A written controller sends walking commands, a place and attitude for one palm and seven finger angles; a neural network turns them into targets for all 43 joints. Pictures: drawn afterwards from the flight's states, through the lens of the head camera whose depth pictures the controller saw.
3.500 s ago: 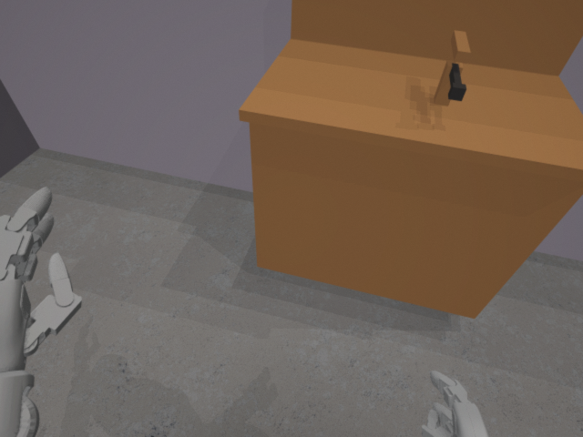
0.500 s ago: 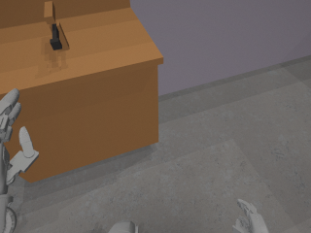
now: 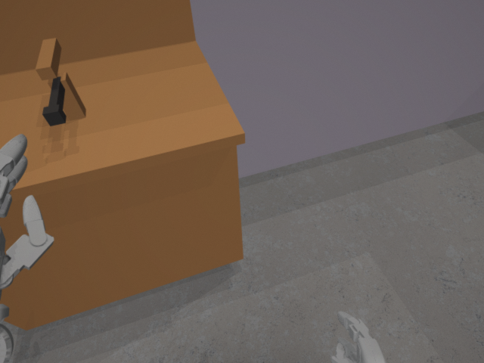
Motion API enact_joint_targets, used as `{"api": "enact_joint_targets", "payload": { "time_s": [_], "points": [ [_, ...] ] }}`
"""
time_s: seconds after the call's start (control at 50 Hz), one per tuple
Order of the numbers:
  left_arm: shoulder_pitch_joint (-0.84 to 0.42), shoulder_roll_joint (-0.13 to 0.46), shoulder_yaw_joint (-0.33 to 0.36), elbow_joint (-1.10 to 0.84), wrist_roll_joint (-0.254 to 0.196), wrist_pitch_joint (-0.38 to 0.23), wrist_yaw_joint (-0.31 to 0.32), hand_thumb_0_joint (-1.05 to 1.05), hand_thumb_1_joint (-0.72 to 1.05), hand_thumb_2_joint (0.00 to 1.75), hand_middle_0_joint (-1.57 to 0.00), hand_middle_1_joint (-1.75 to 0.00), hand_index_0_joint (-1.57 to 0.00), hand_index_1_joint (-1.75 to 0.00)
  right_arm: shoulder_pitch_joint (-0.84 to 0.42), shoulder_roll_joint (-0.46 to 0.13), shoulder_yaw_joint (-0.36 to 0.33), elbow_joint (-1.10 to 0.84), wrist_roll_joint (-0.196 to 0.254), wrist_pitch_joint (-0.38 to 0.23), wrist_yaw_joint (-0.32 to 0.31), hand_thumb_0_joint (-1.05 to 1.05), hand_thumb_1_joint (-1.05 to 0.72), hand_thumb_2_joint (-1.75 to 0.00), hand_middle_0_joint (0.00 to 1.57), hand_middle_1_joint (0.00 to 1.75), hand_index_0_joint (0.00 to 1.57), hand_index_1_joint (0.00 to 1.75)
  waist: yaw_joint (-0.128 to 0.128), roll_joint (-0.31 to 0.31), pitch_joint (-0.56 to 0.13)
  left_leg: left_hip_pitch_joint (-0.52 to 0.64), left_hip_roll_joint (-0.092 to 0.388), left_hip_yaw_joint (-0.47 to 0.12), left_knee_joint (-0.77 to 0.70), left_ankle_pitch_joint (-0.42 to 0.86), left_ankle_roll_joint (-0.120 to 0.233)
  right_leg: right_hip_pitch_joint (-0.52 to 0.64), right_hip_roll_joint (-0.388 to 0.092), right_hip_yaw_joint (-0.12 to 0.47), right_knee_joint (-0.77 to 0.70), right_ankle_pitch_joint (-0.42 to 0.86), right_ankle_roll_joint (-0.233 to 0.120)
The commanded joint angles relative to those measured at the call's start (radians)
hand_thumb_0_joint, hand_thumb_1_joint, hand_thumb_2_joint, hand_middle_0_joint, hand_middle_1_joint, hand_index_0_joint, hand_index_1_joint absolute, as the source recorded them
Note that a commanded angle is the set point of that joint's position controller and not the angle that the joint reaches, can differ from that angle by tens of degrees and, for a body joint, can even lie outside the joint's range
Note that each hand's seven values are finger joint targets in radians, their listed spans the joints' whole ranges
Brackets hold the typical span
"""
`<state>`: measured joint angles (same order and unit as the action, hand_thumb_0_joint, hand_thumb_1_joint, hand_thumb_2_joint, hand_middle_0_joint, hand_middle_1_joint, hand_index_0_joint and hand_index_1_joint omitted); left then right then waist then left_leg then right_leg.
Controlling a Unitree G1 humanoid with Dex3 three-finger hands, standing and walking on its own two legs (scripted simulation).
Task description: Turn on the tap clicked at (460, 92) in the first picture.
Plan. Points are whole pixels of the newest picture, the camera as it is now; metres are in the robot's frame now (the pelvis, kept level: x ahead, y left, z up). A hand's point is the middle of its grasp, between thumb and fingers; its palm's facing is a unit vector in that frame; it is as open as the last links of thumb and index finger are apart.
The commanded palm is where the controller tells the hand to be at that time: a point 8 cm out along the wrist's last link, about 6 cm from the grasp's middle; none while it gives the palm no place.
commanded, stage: take the last steps up to it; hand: left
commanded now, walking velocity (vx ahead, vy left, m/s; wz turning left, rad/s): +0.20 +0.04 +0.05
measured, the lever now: (54, 115) +0.51 +0.40 +0.14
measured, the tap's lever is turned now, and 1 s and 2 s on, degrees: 0 0 0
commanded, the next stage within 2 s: come to a stop and stand still in 0.22 s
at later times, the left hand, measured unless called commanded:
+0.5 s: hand (87, 166) +0.32 +0.23 +0.19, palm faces +0.42 -0.81 -0.40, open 7.4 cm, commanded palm +0.26 +0.27 +0.19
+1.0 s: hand (50, 161) +0.32 +0.28 +0.20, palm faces +0.50 -0.78 -0.38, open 7.4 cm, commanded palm +0.24 +0.27 +0.19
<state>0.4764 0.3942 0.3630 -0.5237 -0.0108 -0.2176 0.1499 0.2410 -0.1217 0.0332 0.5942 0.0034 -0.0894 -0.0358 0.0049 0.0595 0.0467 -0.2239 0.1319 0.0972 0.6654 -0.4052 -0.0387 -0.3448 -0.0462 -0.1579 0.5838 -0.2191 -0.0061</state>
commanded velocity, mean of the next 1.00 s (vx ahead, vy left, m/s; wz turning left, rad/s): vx -0.02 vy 0.02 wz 0.01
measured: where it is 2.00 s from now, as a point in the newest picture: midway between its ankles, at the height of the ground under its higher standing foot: outside the picture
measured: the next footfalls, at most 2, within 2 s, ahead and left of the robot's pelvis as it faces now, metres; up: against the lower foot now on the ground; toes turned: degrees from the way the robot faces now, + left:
left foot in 0.32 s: +0.13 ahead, +0.11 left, +0.00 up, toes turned +2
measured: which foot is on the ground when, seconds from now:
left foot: down 0.00-0.00, up 0.02-0.30, down 0.32-1.00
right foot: down 0.00-1.00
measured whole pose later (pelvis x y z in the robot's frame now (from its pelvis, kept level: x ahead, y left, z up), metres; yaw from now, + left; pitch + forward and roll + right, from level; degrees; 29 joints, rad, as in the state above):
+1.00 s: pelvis +0.07 +0.00 +0.01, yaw -2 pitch -1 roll +0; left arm 0.20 0.43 0.46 -0.32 -0.03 -0.23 0.13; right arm 0.19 -0.23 -0.02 0.59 0.00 -0.14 -0.03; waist 0.05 -0.03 0.10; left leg -0.26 0.00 0.05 0.52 -0.25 0.02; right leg -0.30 -0.02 -0.05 0.52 -0.20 -0.01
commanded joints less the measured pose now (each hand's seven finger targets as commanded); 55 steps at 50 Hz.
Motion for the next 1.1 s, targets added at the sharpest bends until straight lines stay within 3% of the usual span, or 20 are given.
{"api": "enact_joint_targets", "payload": {
  "time_s": [0.0, 0.06, 0.12, 0.26, 0.28, 0.32, 0.36, 0.42, 0.46, 0.54, 0.6, 0.68, 0.76, 0.82, 0.84, 0.86, 0.88, 0.92, 1.0, 1.08],
  "points": [
    [-0.141, 0.205, 0.166, -0.145, -0.012, -0.041, 0.024, 0.00, 0.90, 0.90, -0.20, -0.30, -0.20, -0.30, -0.135, -0.155, -0.072, -0.127, 0.001, -0.039, -0.025, 0.00, -0.90, -0.90, 0.20, 0.30, 0.20, 0.30, 0.008, -0.343, -0.171, -0.414, -0.090, -0.083, 0.571, -0.158, 0.037, 0.345, -0.391, 0.631, -0.306, 0.084, -0.191],
    [-0.050, 0.176, 0.162, -0.112, -0.005, -0.059, 0.011, 0.00, 0.90, 0.90, -0.20, -0.30, -0.20, -0.30, -0.137, -0.154, -0.065, -0.091, 0.001, -0.016, -0.017, 0.00, -0.90, -0.90, 0.20, 0.30, 0.20, 0.30, -0.002, -0.223, -0.103, -0.398, -0.029, -0.111, 0.551, -0.037, 0.014, 0.238, -0.316, 0.423, -0.279, 0.126, -0.185],
    [-0.087, 0.147, 0.132, -0.160, -0.004, -0.079, 0.015, 0.00, 0.90, 0.90, -0.20, -0.30, -0.20, -0.30, -0.155, -0.152, -0.060, -0.102, 0.000, -0.001, -0.021, 0.00, -0.90, -0.90, 0.20, 0.30, 0.20, 0.30, -0.010, -0.231, -0.148, -0.236, -0.027, -0.050, 0.267, 0.000, 0.024, 0.186, -0.261, 0.220, -0.246, 0.253, -0.146],
    [-0.064, 0.142, 0.117, -0.244, -0.012, -0.070, 0.047, 0.00, 0.90, 0.90, -0.20, -0.30, -0.20, -0.30, -0.108, -0.169, -0.088, -0.143, -0.009, -0.009, -0.039, 0.00, -0.90, -0.90, 0.20, 0.30, 0.20, 0.30, -0.008, -0.100, -0.189, 0.033, -0.106, 0.060, -0.205, 0.235, 0.033, 0.216, -0.168, 0.162, -0.102, 0.168, -0.082],
    [-0.065, 0.141, 0.113, -0.260, -0.013, -0.072, 0.045, 0.00, 0.90, 0.90, -0.20, -0.30, -0.20, -0.30, -0.100, -0.192, -0.098, -0.146, -0.003, -0.007, -0.045, 0.00, -0.90, -0.90, 0.20, 0.30, 0.20, 0.30, -0.018, 0.006, -0.184, 0.106, -0.047, -0.018, -0.250, 0.267, 0.056, 0.142, -0.134, 0.142, 0.002, 0.117, -0.051],
    [-0.077, 0.146, 0.111, -0.256, -0.017, -0.083, 0.043, 0.00, 0.90, 0.90, -0.20, -0.30, -0.20, -0.30, -0.101, -0.201, -0.094, -0.167, 0.006, -0.008, -0.036, 0.00, -0.90, -0.90, 0.20, 0.30, 0.20, 0.30, -0.002, 0.226, -0.157, 0.196, 0.221, -0.383, -0.315, 0.622, 0.202, -0.110, 0.018, 0.075, 0.273, -0.343, 0.013],
    [-0.062, 0.150, 0.111, -0.181, -0.017, -0.072, 0.027, 0.00, 0.90, 0.90, -0.20, -0.30, -0.20, -0.30, -0.108, -0.193, -0.086, -0.149, -0.013, -0.014, -0.027, 0.00, -0.90, -0.90, 0.20, 0.30, 0.20, 0.30, -0.006, 0.212, -0.096, 0.108, 0.248, -0.379, -0.340, 0.671, 0.220, -0.119, -0.008, 0.133, 0.312, -0.358, 0.015],
    [-0.076, 0.131, 0.088, -0.221, -0.015, -0.064, 0.023, 0.00, 0.90, 0.90, -0.20, -0.30, -0.20, -0.30, -0.078, -0.196, -0.087, -0.143, 0.000, -0.037, -0.009, 0.00, -0.90, -0.90, 0.20, 0.30, 0.20, 0.30, -0.008, 0.197, -0.136, 0.158, 0.149, -0.160, -0.220, 0.875, 0.138, -0.019, 0.022, 0.091, 0.047, -0.162, 0.020],
    [-0.037, 0.120, 0.077, -0.229, -0.017, -0.052, 0.019, 0.00, 0.90, 0.90, -0.20, -0.30, -0.20, -0.30, -0.070, -0.197, -0.082, -0.150, 0.005, -0.050, -0.003, 0.00, -0.90, -0.90, 0.20, 0.30, 0.20, 0.30, -0.015, 0.183, -0.162, 0.137, 0.121, -0.104, -0.197, 0.832, 0.093, 0.084, 0.039, 0.070, -0.076, -0.049, 0.020],
    [-0.028, 0.150, 0.112, -0.219, -0.020, -0.041, 0.021, 0.00, 0.90, 0.90, -0.20, -0.30, -0.20, -0.30, -0.099, -0.173, -0.059, -0.173, 0.003, -0.047, -0.012, 0.00, -0.90, -0.90, 0.20, 0.30, 0.20, 0.30, -0.013, -0.002, -0.208, -0.054, 0.016, -0.017, -0.109, 0.461, 0.012, 0.295, -0.067, 0.200, -0.112, 0.572, -0.010],
    [-0.001, 0.147, 0.119, -0.153, -0.029, -0.021, 0.025, 0.00, 0.90, 0.90, -0.20, -0.30, -0.20, -0.30, -0.097, -0.164, -0.062, -0.155, 0.005, -0.037, -0.016, 0.00, -0.90, -0.90, 0.20, 0.30, 0.20, 0.30, -0.011, -0.225, -0.200, -0.140, -0.101, -0.059, 0.104, -0.013, -0.006, 0.281, -0.229, 0.354, -0.167, 0.842, -0.116],
    [-0.018, 0.157, 0.147, -0.136, -0.018, -0.023, 0.024, 0.00, 0.90, 0.90, -0.20, -0.30, -0.20, -0.30, -0.144, -0.141, -0.032, -0.156, -0.005, -0.008, -0.031, 0.00, -0.90, -0.90, 0.20, 0.30, 0.20, 0.30, 0.000, -0.231, -0.203, -0.175, -0.098, -0.105, 0.084, -0.043, 0.005, 0.316, -0.221, 0.279, -0.140, 0.782, -0.105],
    [0.001, 0.137, 0.118, -0.164, -0.014, -0.021, 0.030, 0.00, 0.90, 0.90, -0.20, -0.30, -0.20, -0.30, -0.126, -0.158, -0.047, -0.157, -0.007, 0.017, -0.045, 0.00, -0.90, -0.90, 0.20, 0.30, 0.20, 0.30, -0.005, -0.187, -0.245, -0.063, -0.113, -0.062, -0.164, 0.187, 0.012, 0.343, -0.156, 0.228, -0.091, 0.692, -0.066],
    [-0.003, 0.137, 0.098, -0.217, -0.019, -0.021, 0.033, 0.00, 0.90, 0.90, -0.20, -0.30, -0.20, -0.30, -0.120, -0.198, -0.069, -0.172, 0.002, 0.013, -0.050, 0.00, -0.90, -0.90, 0.20, 0.30, 0.20, 0.30, 0.003, -0.035, -0.251, 0.069, 0.029, -0.153, -0.237, 0.618, 0.052, 0.224, -0.056, 0.192, -0.057, 0.333, 0.000],
    [-0.942, 0.846, 0.660, -0.282, 0.104, -0.105, 0.014, 0.00, 0.90, 0.90, -0.20, -0.30, -0.20, -0.30, 0.051, -0.219, -0.131, -0.150, -0.035, -0.084, -0.048, 0.00, -0.90, -0.90, 0.20, 0.30, 0.20, 0.30, 0.061, -0.184, -0.024, -0.177, -0.045, -0.007, -0.101, 0.435, 0.052, 0.096, -0.068, 0.276, -0.193, 0.302, 0.014],
    [-0.387, 0.305, 0.260, 0.204, 0.009, -0.052, -0.039, 0.00, 0.90, 0.90, -0.20, -0.30, -0.20, -0.30, -0.041, -0.132, -0.090, -0.117, -0.018, -0.102, -0.026, 0.00, -0.90, -0.90, 0.20, 0.30, 0.20, 0.30, 0.042, -0.170, -0.168, -0.084, -0.139, -0.096, -0.051, 0.282, 0.034, 0.124, -0.196, 0.434, -0.165, 0.431, -0.140],
    [-0.313, 0.225, 0.208, 0.047, -0.022, -0.052, -0.026, 0.00, 0.90, 0.90, -0.20, -0.30, -0.20, -0.30, -0.079, -0.148, -0.076, -0.165, 0.011, -0.098, -0.005, 0.00, -0.90, -0.90, 0.20, 0.30, 0.20, 0.30, 0.031, -0.014, -0.138, -0.042, -0.135, -0.095, -0.090, 0.200, 0.026, 0.147, -0.213, 0.439, -0.155, 0.520, -0.143],
    [-0.346, 0.173, 0.099, -0.017, -0.028, -0.088, -0.029, 0.00, 0.90, 0.90, -0.20, -0.30, -0.20, -0.30, -0.090, -0.182, -0.070, -0.142, 0.010, -0.110, -0.001, 0.00, -0.90, -0.90, 0.20, 0.30, 0.20, 0.30, 0.028, 0.098, -0.212, 0.048, -0.126, -0.059, -0.217, 0.260, 0.036, 0.204, -0.144, 0.319, -0.157, 0.340, -0.069],
    [-0.118, 0.082, 0.003, -0.130, -0.031, -0.083, -0.039, 0.00, 0.90, 0.90, -0.20, -0.30, -0.20, -0.30, -0.120, -0.210, -0.078, -0.183, 0.011, -0.130, 0.034, 0.00, -0.90, -0.90, 0.20, 0.30, 0.20, 0.30, 0.048, 0.058, -0.187, -0.044, -0.011, -0.193, -0.334, 0.306, 0.087, 0.228, -0.003, 0.180, -0.072, 0.007, -0.009],
    [-0.111, 0.228, 0.173, -0.124, -0.021, -0.082, -0.020, 0.00, 0.90, 0.90, -0.20, -0.30, -0.20, -0.30, -0.138, -0.219, -0.070, -0.202, 0.010, -0.117, 0.023, 0.00, -0.90, -0.90, 0.20, 0.30, 0.20, 0.30, 0.049, -0.026, -0.081, -0.248, 0.003, -0.210, -0.462, -0.081, 0.092, 0.267, 0.034, 0.156, -0.054, -0.111, -0.002]
  ]
}}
